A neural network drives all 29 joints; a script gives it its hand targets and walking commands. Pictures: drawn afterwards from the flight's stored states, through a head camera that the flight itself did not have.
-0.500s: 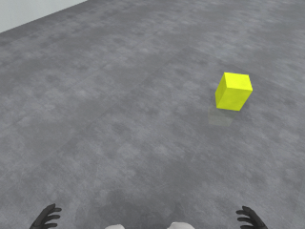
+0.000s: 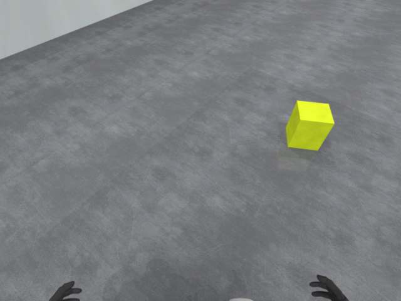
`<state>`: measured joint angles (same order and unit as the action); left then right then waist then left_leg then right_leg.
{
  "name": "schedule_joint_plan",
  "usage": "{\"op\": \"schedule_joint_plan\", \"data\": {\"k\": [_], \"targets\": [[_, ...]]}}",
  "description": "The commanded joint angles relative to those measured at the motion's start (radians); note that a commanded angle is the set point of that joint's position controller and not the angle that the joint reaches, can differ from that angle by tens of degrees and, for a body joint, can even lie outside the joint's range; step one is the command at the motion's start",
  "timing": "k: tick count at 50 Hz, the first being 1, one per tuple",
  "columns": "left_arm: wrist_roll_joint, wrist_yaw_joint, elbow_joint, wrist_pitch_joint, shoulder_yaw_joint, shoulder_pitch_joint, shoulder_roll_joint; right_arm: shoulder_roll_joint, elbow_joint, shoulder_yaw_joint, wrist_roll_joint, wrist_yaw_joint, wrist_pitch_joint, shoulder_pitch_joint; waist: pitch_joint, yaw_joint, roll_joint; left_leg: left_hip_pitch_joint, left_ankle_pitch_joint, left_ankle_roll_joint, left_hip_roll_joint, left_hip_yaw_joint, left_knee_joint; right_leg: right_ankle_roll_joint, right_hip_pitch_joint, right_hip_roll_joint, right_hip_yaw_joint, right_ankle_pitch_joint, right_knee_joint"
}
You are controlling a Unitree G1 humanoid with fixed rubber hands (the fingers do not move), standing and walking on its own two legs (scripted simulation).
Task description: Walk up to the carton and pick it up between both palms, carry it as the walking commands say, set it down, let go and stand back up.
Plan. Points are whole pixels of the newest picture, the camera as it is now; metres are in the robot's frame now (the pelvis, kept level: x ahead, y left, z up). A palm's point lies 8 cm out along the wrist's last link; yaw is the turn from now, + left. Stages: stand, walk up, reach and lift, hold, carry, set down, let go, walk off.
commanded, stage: stand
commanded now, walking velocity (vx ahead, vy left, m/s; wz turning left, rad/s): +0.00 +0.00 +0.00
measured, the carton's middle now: (307, 126) +1.18 -0.74 -0.63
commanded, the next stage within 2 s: walk up in 0.82 s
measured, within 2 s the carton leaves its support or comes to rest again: neither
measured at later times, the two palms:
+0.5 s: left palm out of the picture +0.10 +0.29 -0.09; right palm out of the picture +0.08 -0.29 -0.09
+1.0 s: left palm out of the picture +0.10 +0.30 -0.09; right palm out of the picture +0.09 -0.29 -0.09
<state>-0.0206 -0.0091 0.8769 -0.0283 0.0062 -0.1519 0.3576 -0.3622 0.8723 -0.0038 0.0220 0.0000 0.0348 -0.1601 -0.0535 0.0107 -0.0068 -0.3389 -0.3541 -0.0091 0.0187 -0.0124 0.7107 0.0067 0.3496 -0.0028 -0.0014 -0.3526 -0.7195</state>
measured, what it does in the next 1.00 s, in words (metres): stands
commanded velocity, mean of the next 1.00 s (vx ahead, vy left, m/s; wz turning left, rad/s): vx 0.01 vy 0.00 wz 0.00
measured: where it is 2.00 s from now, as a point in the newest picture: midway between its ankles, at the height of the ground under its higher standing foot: (247, 278)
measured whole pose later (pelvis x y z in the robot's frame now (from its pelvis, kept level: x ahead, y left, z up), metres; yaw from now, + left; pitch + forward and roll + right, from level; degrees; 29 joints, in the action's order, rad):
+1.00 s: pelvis +0.01 +0.00 +0.03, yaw +0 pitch -3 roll +0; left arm -0.01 0.00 1.10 -0.02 -0.01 -0.08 0.36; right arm -0.35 1.10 -0.01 0.01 0.00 0.02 -0.09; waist -0.05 0.00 0.00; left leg -0.15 -0.20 -0.01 0.02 -0.01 0.39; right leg 0.00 0.15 0.00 0.00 -0.19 -0.38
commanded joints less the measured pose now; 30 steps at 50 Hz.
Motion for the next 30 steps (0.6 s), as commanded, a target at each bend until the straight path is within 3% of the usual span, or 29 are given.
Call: {"op": "schedule_joint_plan", "data": {"k": [1, 2, 3, 4, 5, 6, 7, 8, 10, 11, 13, 16, 20, 21, 24, 26, 27, 28, 29, 30], "targets": [[0.003, 0.01, -0.035, -0.024, 0.048, 0.055, 0.224, -0.172, -0.036, 0.052, -0.013, 0.003, 0.018, 0.043, 0.112, -0.025, 0.009, 0.06, 0.112, 0.07, 0.07, 0.078, -0.156, 0.069, -0.029, -0.093, 0.121, 0.12, 0.196], [0.006, 0.01, -0.025, -0.022, 0.049, 0.066, 0.22, -0.18, -0.023, 0.044, -0.001, 0.005, 0.018, 0.039, 0.096, -0.011, 0.006, 0.053, 0.118, 0.08, 0.077, 0.094, -0.166, 0.071, -0.026, -0.097, 0.139, 0.098, 0.205], [0.005, 0.012, -0.022, -0.027, 0.05, 0.069, 0.211, -0.181, -0.014, 0.046, -0.002, 0.002, 0.016, 0.036, 0.116, -0.006, 0.051, 0.07, 0.128, 0.076, 0.075, 0.083, -0.179, 0.068, -0.045, -0.096, 0.133, 0.108, 0.206], [0.0, 0.008, -0.013, -0.022, 0.046, 0.072, 0.223, -0.196, -0.01, 0.05, 0.0, 0.003, 0.019, 0.039, 0.133, -0.017, 0.012, 0.082, 0.124, 0.07, 0.079, 0.087, -0.187, 0.069, -0.056, -0.101, 0.12, 0.098, 0.206], [0.005, 0.01, -0.018, -0.021, 0.041, 0.082, 0.209, -0.187, -0.002, 0.048, -0.009, 0.002, 0.016, 0.046, 0.086, -0.007, 0.035, 0.07, 0.157, 0.08, 0.083, 0.108, -0.197, 0.069, -0.046, -0.096, 0.122, 0.137, 0.214], [0.008, 0.011, -0.005, -0.015, 0.045, 0.067, 0.2, -0.196, 0.01, 0.045, -0.002, -0.001, 0.016, 0.045, 0.129, -0.008, -0.014, 0.095, 0.16, 0.07, 0.089, 0.091, -0.21, 0.066, -0.073, -0.105, 0.122, 0.135, 0.21], [0.006, 0.012, 0.003, -0.013, 0.043, 0.074, 0.204, -0.192, 0.007, 0.049, -0.015, 0.002, 0.017, 0.055, 0.145, -0.014, -0.015, 0.101, 0.2, 0.064, 0.081, 0.092, -0.195, 0.065, -0.089, -0.099, 0.113, 0.176, 0.217], [0.007, 0.011, 0.012, -0.016, 0.036, 0.075, 0.19, -0.188, 0.013, 0.047, -0.01, 0.005, 0.016, 0.079, 0.106, -0.002, 0.016, 0.093, 0.178, 0.059, 0.08, 0.081, -0.214, 0.062, -0.073, -0.103, 0.121, 0.181, 0.249], [0.006, 0.009, 0.027, -0.016, 0.035, 0.098, 0.198, -0.174, 0.03, 0.044, -0.011, 0.006, 0.017, 0.066, 0.085, -0.018, 0.015, 0.099, 0.146, 0.061, 0.08, 0.079, -0.232, 0.054, -0.077, -0.104, 0.122, 0.154, 0.277], [0.009, 0.009, 0.035, -0.013, 0.041, 0.098, 0.212, -0.173, 0.048, 0.034, -0.015, 0.005, 0.012, 0.043, 0.097, -0.018, 0.047, 0.127, 0.196, 0.063, 0.081, 0.077, -0.236, 0.056, -0.076, -0.114, 0.146, 0.15, 0.286], [0.009, 0.009, 0.05, -0.011, 0.036, 0.095, 0.198, -0.18, 0.058, 0.037, -0.004, 0.007, 0.014, 0.062, 0.076, -0.01, -0.011, 0.116, 0.165, 0.065, 0.09, 0.093, -0.264, 0.054, -0.089, -0.108, 0.129, 0.138, 0.292], [0.011, 0.008, 0.072, -0.017, 0.039, 0.104, 0.209, -0.175, 0.086, 0.03, -0.014, 0.005, 0.009, 0.063, 0.043, -0.002, 0.012, 0.093, 0.135, 0.057, 0.094, 0.102, -0.326, 0.047, -0.106, -0.096, 0.113, 0.104, 0.313], [0.013, 0.006, 0.102, -0.014, 0.033, 0.096, 0.209, -0.178, 0.112, 0.03, -0.013, 0.004, 0.011, 0.069, 0.022, -0.001, -0.011, 0.115, 0.124, 0.047, 0.099, 0.101, -0.346, 0.042, -0.119, -0.102, 0.137, 0.132, 0.362], [0.011, 0.005, 0.095, -0.017, 0.036, 0.109, 0.21, -0.169, 0.108, 0.031, -0.012, 0.004, 0.013, 0.055, 0.042, -0.011, 0.034, 0.127, 0.144, 0.044, 0.087, 0.087, -0.341, 0.038, -0.132, -0.11, 0.135, 0.113, 0.373], [0.017, 0.005, 0.098, -0.024, 0.024, 0.097, 0.186, -0.187, 0.133, 0.035, -0.011, 0.003, 0.016, 0.055, 0.065, -0.007, 0.005, 0.159, 0.184, 0.041, 0.1, 0.089, -0.342, 0.031, -0.149, -0.103, 0.113, 0.183, 0.363], [0.014, 0.007, 0.118, -0.021, 0.026, 0.114, 0.202, -0.199, 0.134, 0.036, -0.015, 0.005, 0.009, 0.072, 0.068, -0.025, 0.004, 0.16, 0.169, 0.045, 0.099, 0.095, -0.358, 0.037, -0.148, -0.113, 0.124, 0.204, 0.386], [0.017, 0.008, 0.124, -0.015, 0.027, 0.117, 0.207, -0.197, 0.138, 0.04, -0.016, 0.004, 0.008, 0.067, 0.069, -0.008, 0.002, 0.157, 0.167, 0.04, 0.099, 0.097, -0.376, 0.032, -0.166, -0.108, 0.111, 0.183, 0.373], [0.014, 0.008, 0.123, -0.013, 0.021, 0.12, 0.184, -0.19, 0.132, 0.033, -0.011, 0.006, 0.008, 0.092, 0.082, -0.006, -0.021, 0.156, 0.147, 0.039, 0.099, 0.089, -0.366, 0.032, -0.17, -0.105, 0.109, 0.167, 0.38], [0.008, 0.01, 0.129, -0.012, 0.031, 0.118, 0.202, -0.187, 0.133, 0.034, -0.014, 0.008, 0.008, 0.08, 0.057, -0.018, -0.003, 0.164, 0.159, 0.039, 0.098, 0.098, -0.383, 0.033, -0.159, -0.104, 0.119, 0.155, 0.387], [0.01, 0.008, 0.137, -0.019, 0.024, 0.11, 0.181, -0.194, 0.139, 0.038, -0.01, 0.008, 0.008, 0.086, 0.084, -0.009, -0.007, 0.171, 0.17, 0.043, 0.109, 0.102, -0.38, 0.032, -0.175, -0.116, 0.112, 0.179, 0.386]]}}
